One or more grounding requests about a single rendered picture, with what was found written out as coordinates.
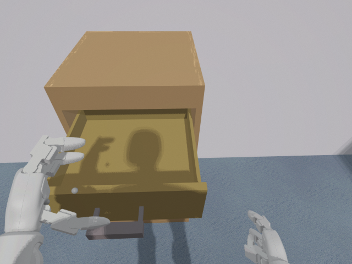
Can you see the handle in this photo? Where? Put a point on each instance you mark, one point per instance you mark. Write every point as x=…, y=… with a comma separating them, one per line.
x=118, y=230

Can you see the drawer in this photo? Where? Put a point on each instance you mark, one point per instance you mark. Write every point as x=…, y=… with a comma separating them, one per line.
x=132, y=158

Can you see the robot left forearm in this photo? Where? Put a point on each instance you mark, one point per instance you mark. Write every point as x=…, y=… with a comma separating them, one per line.
x=21, y=248

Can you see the cabinet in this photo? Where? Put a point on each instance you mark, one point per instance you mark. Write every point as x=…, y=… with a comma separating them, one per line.
x=129, y=70

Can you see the robot left hand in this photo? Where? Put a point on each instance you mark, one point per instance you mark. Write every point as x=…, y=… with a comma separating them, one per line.
x=25, y=211

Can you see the robot right hand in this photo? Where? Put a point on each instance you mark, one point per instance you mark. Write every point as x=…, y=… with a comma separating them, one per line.
x=269, y=245

